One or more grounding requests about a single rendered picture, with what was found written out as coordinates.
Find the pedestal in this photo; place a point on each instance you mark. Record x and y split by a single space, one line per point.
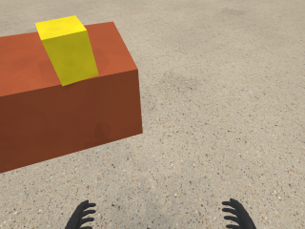
40 119

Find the carton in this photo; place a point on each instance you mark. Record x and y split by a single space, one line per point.
69 48

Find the robot right hand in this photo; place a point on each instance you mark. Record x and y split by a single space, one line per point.
242 218

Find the robot left hand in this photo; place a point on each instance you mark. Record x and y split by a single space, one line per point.
76 218

